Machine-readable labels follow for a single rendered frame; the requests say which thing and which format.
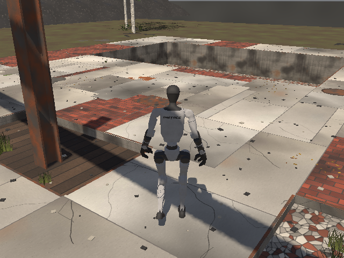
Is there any left robot forearm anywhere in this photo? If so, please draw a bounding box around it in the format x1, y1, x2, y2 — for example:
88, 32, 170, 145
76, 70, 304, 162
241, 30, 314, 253
141, 129, 151, 149

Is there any robot right upper arm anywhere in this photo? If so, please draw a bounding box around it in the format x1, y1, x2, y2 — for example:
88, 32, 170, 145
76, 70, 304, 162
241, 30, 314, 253
184, 109, 199, 139

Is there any left robot thigh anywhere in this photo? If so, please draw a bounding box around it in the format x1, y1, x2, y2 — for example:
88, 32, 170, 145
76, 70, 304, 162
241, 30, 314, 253
154, 150, 167, 185

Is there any right robot foot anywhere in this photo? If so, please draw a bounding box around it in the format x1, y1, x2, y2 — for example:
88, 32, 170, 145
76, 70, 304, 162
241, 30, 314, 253
178, 205, 185, 218

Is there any robot left upper arm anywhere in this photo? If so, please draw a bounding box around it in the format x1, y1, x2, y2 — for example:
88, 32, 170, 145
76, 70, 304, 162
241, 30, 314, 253
146, 108, 162, 137

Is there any right robot forearm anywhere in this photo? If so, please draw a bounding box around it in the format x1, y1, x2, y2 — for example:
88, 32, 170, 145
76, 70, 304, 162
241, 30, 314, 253
194, 131, 205, 155

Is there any right robot hand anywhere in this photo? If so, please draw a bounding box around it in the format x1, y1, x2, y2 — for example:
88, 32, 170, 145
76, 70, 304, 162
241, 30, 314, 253
194, 153, 207, 166

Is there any left robot hand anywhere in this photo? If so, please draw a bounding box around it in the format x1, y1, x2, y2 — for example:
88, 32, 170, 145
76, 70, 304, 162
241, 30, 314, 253
140, 147, 153, 158

